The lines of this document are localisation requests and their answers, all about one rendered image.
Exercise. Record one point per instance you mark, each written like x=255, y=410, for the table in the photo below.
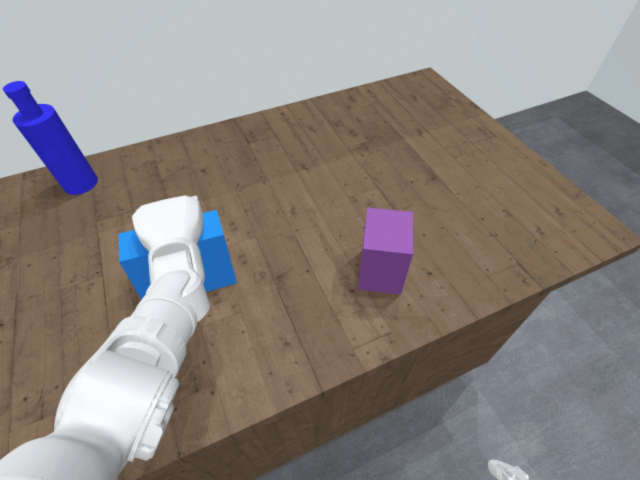
x=293, y=355

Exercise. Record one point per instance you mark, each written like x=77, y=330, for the robot right hand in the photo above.
x=504, y=471

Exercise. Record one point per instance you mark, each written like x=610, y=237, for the robot left hand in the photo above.
x=178, y=217

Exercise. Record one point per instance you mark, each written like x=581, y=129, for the sponge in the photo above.
x=218, y=269

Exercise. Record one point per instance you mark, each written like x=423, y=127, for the robot left upper arm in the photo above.
x=118, y=412

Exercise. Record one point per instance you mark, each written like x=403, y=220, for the robot left forearm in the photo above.
x=160, y=327

